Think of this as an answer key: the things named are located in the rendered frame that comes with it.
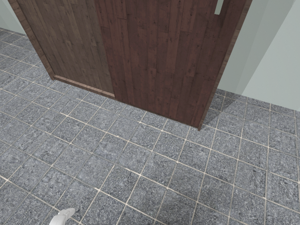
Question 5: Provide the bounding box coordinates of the handle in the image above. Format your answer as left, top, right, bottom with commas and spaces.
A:
214, 0, 224, 15

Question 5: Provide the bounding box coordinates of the wardrobe door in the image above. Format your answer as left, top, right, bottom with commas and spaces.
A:
16, 0, 114, 94
94, 0, 246, 127

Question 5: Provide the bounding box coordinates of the left robot hand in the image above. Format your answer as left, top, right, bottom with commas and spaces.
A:
49, 208, 75, 225

